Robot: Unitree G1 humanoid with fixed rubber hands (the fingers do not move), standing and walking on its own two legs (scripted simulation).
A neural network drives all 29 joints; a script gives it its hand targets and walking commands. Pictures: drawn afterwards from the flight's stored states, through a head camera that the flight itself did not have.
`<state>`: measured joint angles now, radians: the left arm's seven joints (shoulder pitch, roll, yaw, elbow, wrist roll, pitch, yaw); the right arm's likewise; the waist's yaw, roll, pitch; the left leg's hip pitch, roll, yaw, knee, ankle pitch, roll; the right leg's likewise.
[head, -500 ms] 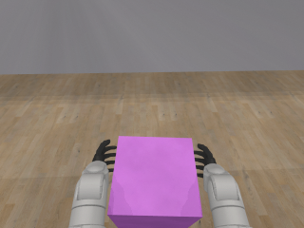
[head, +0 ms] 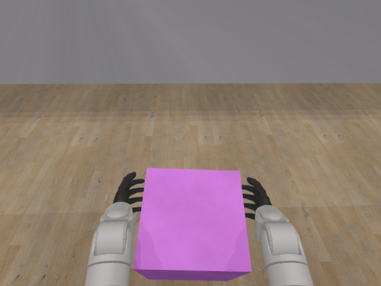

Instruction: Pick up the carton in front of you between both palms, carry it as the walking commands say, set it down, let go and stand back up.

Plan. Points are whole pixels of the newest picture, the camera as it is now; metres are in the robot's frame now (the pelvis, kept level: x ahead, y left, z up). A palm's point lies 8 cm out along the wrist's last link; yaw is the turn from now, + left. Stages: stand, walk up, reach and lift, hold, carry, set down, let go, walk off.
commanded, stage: hold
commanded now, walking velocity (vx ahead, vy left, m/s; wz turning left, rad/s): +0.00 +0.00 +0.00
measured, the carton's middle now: (190, 229) +0.29 +0.01 -0.07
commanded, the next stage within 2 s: set down in 0.84 s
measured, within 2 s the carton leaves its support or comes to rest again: neither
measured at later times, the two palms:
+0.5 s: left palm (127, 222) +0.24 +0.13 +0.06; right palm (279, 228) +0.23 -0.16 +0.05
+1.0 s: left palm (133, 208) +0.27 +0.13 +0.06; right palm (277, 217) +0.26 -0.17 +0.04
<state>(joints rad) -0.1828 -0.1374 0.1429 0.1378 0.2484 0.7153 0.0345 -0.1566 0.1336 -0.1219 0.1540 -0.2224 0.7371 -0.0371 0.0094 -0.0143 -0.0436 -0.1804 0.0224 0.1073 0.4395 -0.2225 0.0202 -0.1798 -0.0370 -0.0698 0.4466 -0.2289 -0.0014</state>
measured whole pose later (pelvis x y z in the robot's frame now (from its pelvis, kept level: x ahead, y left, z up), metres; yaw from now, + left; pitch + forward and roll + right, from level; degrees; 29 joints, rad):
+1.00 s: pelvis -0.03 -0.01 +0.00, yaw -2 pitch -9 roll +0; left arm -0.36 -0.18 0.30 0.36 0.35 0.69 0.00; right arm -0.33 0.17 -0.28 0.40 -0.32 0.70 -0.01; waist 0.01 -0.01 0.01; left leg -0.10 -0.03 -0.03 0.49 -0.22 0.01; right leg -0.11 0.03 0.04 0.49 -0.22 -0.02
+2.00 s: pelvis -0.08 -0.02 -0.21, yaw -1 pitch +39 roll +1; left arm -0.79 -0.17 0.49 0.65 0.25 0.15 0.14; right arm -0.78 0.02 -0.36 0.75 -0.20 0.20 -0.15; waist 0.02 0.02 -0.22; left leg -1.74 -0.07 -0.04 1.53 -0.48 -0.02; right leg -1.75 0.05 0.02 1.54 -0.47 -0.01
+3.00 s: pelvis -0.11 -0.02 -0.40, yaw +0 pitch +40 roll +3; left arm -1.20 0.08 0.43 0.84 0.00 0.12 0.18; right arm -1.35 -0.23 -0.10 1.06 0.03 0.16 -0.14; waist 0.02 0.05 0.16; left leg -2.28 -0.09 0.00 2.13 -0.56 -0.06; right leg -2.31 0.06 0.00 2.15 -0.54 -0.02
